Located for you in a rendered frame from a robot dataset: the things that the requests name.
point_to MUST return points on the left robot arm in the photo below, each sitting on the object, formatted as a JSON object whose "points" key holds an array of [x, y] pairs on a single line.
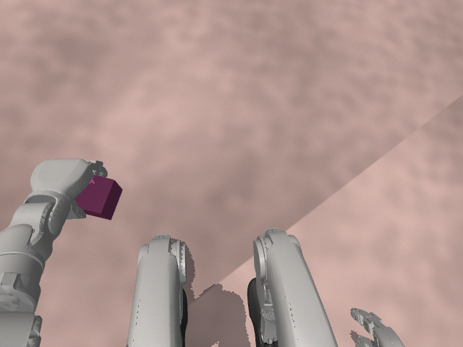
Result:
{"points": [[25, 245]]}

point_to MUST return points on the right robot hand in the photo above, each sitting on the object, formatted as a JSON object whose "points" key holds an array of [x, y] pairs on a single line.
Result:
{"points": [[383, 336]]}

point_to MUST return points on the cube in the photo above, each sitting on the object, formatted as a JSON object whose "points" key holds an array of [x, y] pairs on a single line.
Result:
{"points": [[100, 197]]}

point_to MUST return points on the right robot foot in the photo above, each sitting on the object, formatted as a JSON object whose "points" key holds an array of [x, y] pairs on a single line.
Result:
{"points": [[255, 315]]}

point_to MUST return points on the left robot hand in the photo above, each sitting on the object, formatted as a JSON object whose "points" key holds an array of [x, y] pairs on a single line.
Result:
{"points": [[68, 177]]}

